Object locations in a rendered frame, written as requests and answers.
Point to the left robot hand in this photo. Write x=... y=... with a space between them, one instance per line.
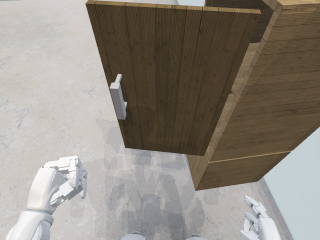
x=43 y=195

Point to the right robot hand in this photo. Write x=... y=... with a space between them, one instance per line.
x=264 y=228

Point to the handle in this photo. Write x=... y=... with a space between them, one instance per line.
x=117 y=97

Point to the left robot forearm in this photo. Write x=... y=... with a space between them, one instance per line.
x=32 y=225

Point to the robot right shin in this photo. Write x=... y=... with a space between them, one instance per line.
x=195 y=235

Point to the cupboard door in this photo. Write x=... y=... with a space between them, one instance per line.
x=178 y=65

